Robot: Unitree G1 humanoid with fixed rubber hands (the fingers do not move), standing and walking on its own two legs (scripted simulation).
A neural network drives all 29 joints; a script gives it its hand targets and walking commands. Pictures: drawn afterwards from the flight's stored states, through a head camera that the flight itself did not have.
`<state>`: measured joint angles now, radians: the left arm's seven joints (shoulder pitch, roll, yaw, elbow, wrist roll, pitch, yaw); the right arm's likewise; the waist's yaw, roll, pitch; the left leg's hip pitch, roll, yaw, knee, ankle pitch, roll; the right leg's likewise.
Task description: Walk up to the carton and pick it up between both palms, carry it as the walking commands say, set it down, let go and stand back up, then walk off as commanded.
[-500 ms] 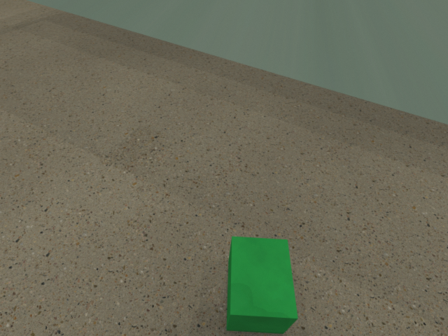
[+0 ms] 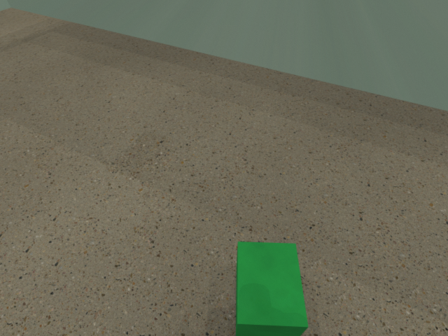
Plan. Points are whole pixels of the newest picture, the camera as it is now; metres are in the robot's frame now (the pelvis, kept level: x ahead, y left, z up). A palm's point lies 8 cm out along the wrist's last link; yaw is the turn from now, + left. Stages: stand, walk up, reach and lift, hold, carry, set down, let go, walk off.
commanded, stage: walk up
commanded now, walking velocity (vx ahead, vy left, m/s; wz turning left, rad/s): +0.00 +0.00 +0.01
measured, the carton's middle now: (265, 290) +0.42 -0.12 -0.65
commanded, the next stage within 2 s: stand in 1.72 s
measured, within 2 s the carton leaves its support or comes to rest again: neither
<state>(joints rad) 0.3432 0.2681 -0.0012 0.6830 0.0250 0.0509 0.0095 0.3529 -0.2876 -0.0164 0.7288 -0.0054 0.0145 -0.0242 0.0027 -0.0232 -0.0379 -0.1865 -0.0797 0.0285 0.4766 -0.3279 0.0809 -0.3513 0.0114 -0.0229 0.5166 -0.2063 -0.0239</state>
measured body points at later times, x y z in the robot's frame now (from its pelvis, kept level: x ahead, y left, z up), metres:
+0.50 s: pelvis -0.02 -0.01 +0.00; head -0.02 -0.01 +0.45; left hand +0.07 +0.25 -0.12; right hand +0.06 -0.28 -0.11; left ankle -0.05 +0.07 -0.73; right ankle +0.04 -0.10 -0.73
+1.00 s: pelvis -0.06 -0.12 +0.00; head -0.04 -0.15 +0.45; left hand +0.05 +0.14 -0.10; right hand +0.02 -0.39 -0.13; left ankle -0.07 +0.05 -0.71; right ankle -0.02 -0.22 -0.73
